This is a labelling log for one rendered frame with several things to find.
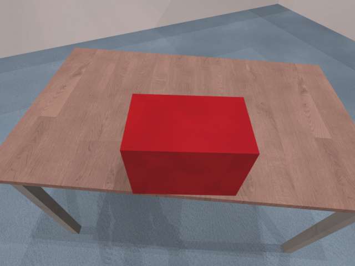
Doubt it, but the carton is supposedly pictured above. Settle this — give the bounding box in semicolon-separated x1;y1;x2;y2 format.
120;94;260;196

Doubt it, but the table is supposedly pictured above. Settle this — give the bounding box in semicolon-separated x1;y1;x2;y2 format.
0;48;355;253

